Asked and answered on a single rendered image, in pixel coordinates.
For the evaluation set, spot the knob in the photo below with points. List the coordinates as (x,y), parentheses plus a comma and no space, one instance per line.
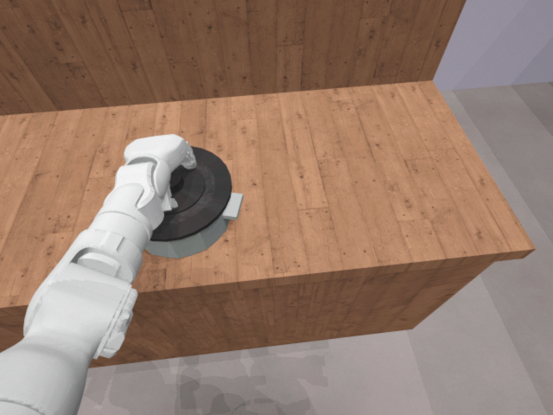
(176,181)

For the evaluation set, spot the pot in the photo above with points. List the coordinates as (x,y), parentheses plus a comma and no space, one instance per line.
(201,241)

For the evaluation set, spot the left robot forearm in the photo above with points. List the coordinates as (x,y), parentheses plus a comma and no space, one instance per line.
(114,242)

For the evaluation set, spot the robot left hand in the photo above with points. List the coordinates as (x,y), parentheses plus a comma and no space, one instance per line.
(172,149)

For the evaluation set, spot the robot left upper arm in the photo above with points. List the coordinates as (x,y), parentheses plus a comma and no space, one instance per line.
(85,315)

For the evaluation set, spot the table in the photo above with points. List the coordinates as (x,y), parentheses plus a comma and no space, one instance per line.
(365,206)

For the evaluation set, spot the lid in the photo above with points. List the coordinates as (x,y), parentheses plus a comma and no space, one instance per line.
(202,199)

